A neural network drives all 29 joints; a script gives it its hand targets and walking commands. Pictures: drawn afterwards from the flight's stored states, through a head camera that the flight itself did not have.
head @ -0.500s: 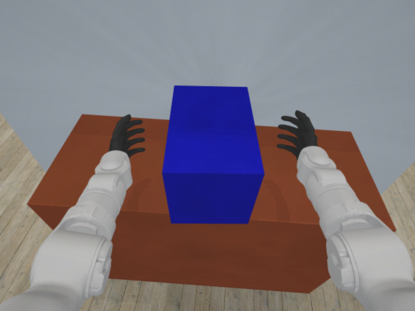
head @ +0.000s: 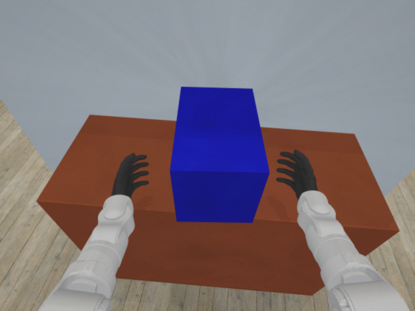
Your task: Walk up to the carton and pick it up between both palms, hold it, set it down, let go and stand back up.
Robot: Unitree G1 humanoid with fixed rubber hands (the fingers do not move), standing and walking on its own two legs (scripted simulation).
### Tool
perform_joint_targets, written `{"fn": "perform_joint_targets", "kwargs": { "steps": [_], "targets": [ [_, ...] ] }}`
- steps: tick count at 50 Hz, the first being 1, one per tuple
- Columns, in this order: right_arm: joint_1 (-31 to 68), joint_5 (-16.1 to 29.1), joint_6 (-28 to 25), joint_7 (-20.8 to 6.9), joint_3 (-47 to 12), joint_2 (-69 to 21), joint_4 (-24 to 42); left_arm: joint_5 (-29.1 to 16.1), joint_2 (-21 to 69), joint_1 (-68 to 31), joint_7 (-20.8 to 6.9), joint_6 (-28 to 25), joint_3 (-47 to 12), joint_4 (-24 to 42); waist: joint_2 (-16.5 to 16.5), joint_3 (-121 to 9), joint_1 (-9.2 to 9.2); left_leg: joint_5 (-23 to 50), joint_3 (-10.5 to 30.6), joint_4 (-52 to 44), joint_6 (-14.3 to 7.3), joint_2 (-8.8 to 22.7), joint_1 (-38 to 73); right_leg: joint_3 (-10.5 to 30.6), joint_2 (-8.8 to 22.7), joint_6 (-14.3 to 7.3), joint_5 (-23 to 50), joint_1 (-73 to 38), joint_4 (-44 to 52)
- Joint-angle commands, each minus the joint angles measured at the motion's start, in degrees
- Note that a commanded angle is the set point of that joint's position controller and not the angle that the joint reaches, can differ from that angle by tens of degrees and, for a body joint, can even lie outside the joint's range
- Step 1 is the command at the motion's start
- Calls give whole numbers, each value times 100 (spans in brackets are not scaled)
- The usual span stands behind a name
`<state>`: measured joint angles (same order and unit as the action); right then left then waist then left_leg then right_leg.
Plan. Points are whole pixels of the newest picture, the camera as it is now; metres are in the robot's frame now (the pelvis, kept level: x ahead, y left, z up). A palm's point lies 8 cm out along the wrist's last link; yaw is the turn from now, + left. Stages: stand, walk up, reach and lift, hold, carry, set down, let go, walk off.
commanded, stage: set down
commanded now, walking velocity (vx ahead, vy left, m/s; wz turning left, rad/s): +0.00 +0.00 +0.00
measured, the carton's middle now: (215, 153) +0.51 +0.00 -0.01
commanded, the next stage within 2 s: let go in 1.54 s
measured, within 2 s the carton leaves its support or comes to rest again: neither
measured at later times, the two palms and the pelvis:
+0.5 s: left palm (123, 228) +0.30 +0.19 -0.01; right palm (311, 229) +0.30 -0.19 +0.00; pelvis +0.01 +0.01 +0.01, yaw +0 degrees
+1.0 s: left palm (121, 247) +0.27 +0.19 -0.03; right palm (311, 253) +0.26 -0.19 -0.03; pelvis +0.03 +0.02 +0.01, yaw -2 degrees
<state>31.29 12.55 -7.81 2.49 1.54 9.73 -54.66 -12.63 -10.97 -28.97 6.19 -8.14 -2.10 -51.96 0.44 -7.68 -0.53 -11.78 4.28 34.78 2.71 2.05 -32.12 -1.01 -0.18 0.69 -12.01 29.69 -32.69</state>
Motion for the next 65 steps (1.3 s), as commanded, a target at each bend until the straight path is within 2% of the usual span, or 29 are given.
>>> {"fn": "perform_joint_targets", "kwargs": {
  "steps": [1, 8, 9, 10, 14, 18, 23, 24, 31, 34, 39, 40, 41, 43, 44, 45, 46, 47, 49, 50, 51, 52, 58, 60, 61, 62, 63, 64, 65],
  "targets": [
    [2557, -47, -507, -30, 251, 1102, 1595, 62, -765, -2577, 28, -470, 194, 1518, -212, -3352, 54, 941, -622, -482, 88, -364, 1558, -160, -241, -9, 592, -1523, 517],
    [1939, -52, -630, -154, 195, 964, 1756, 47, -628, -1942, 37, -582, 87, 1633, -203, -2806, 45, 649, -584, -607, 36, -343, 1543, -140, -218, -59, 228, -1475, 609],
    [1578, -45, -645, -178, 142, 911, 1638, 82, -494, -1607, 20, -590, 31, 1597, -189, -2583, 91, 638, -563, -631, 24, -332, 1557, -138, -212, -69, 240, -1539, 609],
    [1772, -57, -676, -186, 179, 942, 1844, 66, -608, -1766, 18, -608, 65, 1735, -219, -2666, 29, 629, -588, -655, 13, -337, 1545, -129, -209, -67, 155, -1533, 643],
    [1163, -71, -759, -238, 80, 817, 1795, 109, -427, -1126, 22, -656, 23, 1710, -90, -2184, 86, 458, -534, -723, -21, -323, 1541, -114, -189, -86, 66, -1594, 682],
    [637, -144, -889, -233, 61, 734, 1852, 223, -377, -619, -8, -739, 63, 1803, -105, -1878, 138, 435, -551, -786, -66, -337, 1569, -55, -151, -94, 86, -1757, 757],
    [537, -265, -1055, -201, 130, 644, 2215, 192, -410, -576, 41, -871, 81, 2149, -97, -1797, 108, 235, -556, -832, -83, -329, 1573, -11, -112, -72, -27, -1747, 788],
    [190, -264, -1084, -206, 91, 577, 2151, 234, -318, -228, 46, -895, 64, 2100, -77, -1719, 127, 272, -538, -832, -75, -320, 1616, 6, -101, -81, 43, -1828, 784],
    [-254, -432, -1284, -145, 133, 496, 2198, 277, -229, 295, 44, -944, 63, 2163, -72, -1338, 149, 254, -554, -869, -66, -304, 1726, 49, -64, -56, 132, -1803, 834],
    [-589, -464, -1369, -139, 140, 433, 2263, 319, -138, 588, 65, -962, 33, 2470, -123, -1314, 130, 334, -506, -958, -51, -268, 1949, 79, -55, -74, 283, -1840, 841],
    [-781, -532, -1420, -123, 131, 397, 2232, 369, -145, 907, 59, -861, 20, 2443, -103, -1044, 61, 233, -499, -1050, -24, -215, 2043, 118, -38, -82, 221, -1822, 922],
    [-1098, -574, -1417, -153, 95, 411, 2062, 466, 18, 1194, 61, -812, -42, 2452, -159, -972, 65, 340, -465, -1089, -9, -199, 2191, 112, -58, -110, 336, -1880, 928],
    [-804, -596, -1437, -120, 160, 421, 2344, 407, -146, 884, 50, -801, 7, 2604, -78, -1084, 40, 354, -516, -1087, -27, -208, 2176, 125, -41, -87, 337, -1891, 974],
    [-1179, -625, -1412, -142, 78, 397, 2024, 519, -13, 1328, 54, -715, -5, 2461, -123, -877, 8, 488, -510, -1125, 15, -190, 2270, 133, -50, -113, 477, -1932, 1005],
    [-1049, -648, -1437, -127, 141, 447, 2231, 471, -116, 1098, 39, -710, -23, 2717, -122, -1004, 32, 563, -549, -1148, 8, -190, 2348, 124, -53, -102, 501, -1933, 1034],
    [-1225, -677, -1389, -158, 83, 490, 1894, 604, 42, 1400, 43, -584, -48, 2434, -175, -766, 10, 646, -516, -1176, 53, -163, 2463, 109, -85, -131, 520, -1899, 1054],
    [-1074, -668, -1437, -108, 100, 409, 2373, 479, -176, 1101, 12, -635, 6, 2865, -45, -1029, -10, 631, -588, -1144, 13, -195, 2440, 140, -34, -97, 615, -2000, 1117],
    [-1363, -701, -1390, -137, 65, 467, 1935, 627, -9, 1494, 23, -536, -46, 2553, -151, -754, 8, 741, -568, -1203, 48, -167, 2511, 113, -71, -129, 643, -1960, 1104],
    [-1320, -749, -1379, -112, 64, 440, 2151, 605, -145, 1424, -18, -461, 16, 2703, -28, -805, -9, 821, -633, -1190, 29, -176, 2563, 127, -63, -115, 717, -2039, 1187],
    [-1417, -793, -1336, -140, 58, 508, 1944, 712, -35, 1541, -21, -370, -12, 2603, -115, -712, -10, 907, -643, -1230, 49, -168, 2631, 107, -82, -141, 721, -2010, 1209],
    [-1583, -803, -1351, -116, 35, 420, 2167, 705, -111, 1667, -48, -371, 43, 2830, -43, -755, -25, 1035, -669, -1227, 49, -198, 2706, 114, -66, -127, 876, -2134, 1262],
    [-1601, -835, -1320, -115, 41, 497, 1989, 779, -81, 1719, -74, -294, 43, 2690, -108, -670, 5, 1170, -704, -1236, 62, -201, 2742, 102, -87, -132, 959, -2131, 1267],
    [-1866, -968, -1239, -126, 28, 583, 2106, 983, -114, 2093, -188, -17, 177, 2885, -58, -506, -66, 1579, -877, -1292, 71, -210, 2865, 35, -107, -133, 1152, -2312, 1437],
    [-1967, -941, -1252, -102, 30, 502, 2488, 927, -225, 2130, -225, -22, 245, 3176, 54, -607, -71, 1643, -953, -1278, 26, -223, 2798, 39, -88, -100, 1290, -2402, 1478],
    [-2058, -995, -1201, -114, 7, 562, 2209, 1021, -171, 2302, -247, 63, 231, 2904, -5, -416, -45, 1657, -944, -1315, 32, -217, 2821, 30, -98, -107, 1299, -2360, 1475],
    [-2055, -994, -1209, -104, -14, 514, 2459, 982, -242, 2260, -276, 53, 294, 3123, 62, -505, -94, 1678, -994, -1300, 15, -234, 2798, 23, -85, -87, 1332, -2463, 1491],
    [-2186, -1042, -1094, -132, -39, 592, 2036, 1124, -154, 2472, -300, 200, 275, 2811, -53, -287, -69, 1677, -988, -1369, 37, -224, 2883, 1, -108, -99, 1251, -2385, 1509],
    [-2224, -1032, -1143, -106, 8, 531, 2560, 1031, -294, 2381, -319, 134, 351, 3316, 47, -520, -74, 1744, -1016, -1318, 22, -238, 2902, -11, -89, -76, 1311, -2497, 1537],
    [-2273, -1070, -1044, -126, -20, 600, 2092, 1155, -184, 2522, -338, 271, 307, 2915, -73, -247, -49, 1696, -1010, -1383, 52, -229, 2923, -16, -107, -98, 1216, -2395, 1559]
  ]
}}
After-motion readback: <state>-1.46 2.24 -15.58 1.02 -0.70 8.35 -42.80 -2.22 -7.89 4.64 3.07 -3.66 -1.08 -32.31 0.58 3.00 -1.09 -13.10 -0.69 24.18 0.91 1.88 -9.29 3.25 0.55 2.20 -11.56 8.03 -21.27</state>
